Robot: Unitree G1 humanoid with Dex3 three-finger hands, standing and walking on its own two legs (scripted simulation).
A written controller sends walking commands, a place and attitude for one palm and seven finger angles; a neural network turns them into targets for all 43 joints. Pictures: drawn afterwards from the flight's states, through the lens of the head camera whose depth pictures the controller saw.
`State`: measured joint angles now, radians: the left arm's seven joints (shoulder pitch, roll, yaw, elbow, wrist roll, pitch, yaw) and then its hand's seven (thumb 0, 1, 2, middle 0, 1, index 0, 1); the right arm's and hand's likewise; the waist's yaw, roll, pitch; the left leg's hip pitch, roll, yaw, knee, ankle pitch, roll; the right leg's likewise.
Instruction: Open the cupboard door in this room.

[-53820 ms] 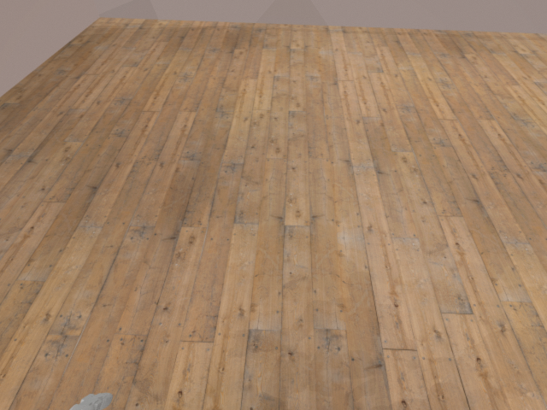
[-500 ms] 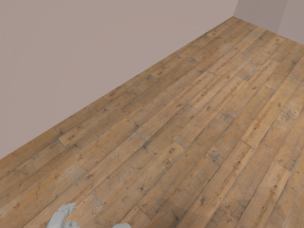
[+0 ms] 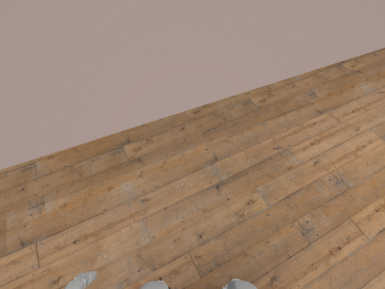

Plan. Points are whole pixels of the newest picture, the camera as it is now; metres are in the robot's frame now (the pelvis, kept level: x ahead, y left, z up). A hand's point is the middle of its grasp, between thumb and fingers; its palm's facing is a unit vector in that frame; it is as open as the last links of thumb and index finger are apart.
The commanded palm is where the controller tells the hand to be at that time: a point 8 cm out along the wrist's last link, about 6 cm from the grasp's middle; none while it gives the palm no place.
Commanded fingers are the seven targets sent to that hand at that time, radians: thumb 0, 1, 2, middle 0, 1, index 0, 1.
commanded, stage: turn to face it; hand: left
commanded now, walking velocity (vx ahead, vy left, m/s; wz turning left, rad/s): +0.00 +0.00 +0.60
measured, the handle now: out of the picture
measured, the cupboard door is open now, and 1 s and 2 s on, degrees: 49 49 49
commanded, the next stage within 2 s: take the last steps up to it in 2.00 s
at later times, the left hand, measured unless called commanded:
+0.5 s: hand out of the picture +0.01 +0.21 -0.17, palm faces +0.34 -0.91 -0.24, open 7.4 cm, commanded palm none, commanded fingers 0.00 0.90 0.90 -0.20 -0.30 -0.20 -0.30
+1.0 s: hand out of the picture -0.07 +0.18 -0.18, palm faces +0.61 -0.76 -0.23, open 7.4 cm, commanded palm none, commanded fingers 0.00 0.90 0.90 -0.20 -0.30 -0.20 -0.30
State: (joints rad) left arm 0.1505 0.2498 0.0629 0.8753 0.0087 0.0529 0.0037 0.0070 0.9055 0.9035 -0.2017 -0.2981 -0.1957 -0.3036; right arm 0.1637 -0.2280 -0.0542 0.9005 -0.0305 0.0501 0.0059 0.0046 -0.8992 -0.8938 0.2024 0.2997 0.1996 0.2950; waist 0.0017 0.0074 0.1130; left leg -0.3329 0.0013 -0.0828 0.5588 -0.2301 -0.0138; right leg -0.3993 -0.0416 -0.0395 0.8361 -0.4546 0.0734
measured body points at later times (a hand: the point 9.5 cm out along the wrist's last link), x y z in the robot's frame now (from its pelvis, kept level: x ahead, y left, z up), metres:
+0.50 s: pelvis +0.00 -0.02 +0.00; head +0.05 +0.02 +0.45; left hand -0.01 +0.26 -0.15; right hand +0.16 -0.23 -0.13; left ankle -0.02 +0.11 -0.73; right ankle +0.03 -0.15 -0.68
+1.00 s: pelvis +0.00 -0.03 -0.01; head +0.04 +0.03 +0.44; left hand -0.10 +0.22 -0.16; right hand +0.25 -0.17 -0.13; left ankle -0.06 +0.07 -0.73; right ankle +0.06 -0.16 -0.68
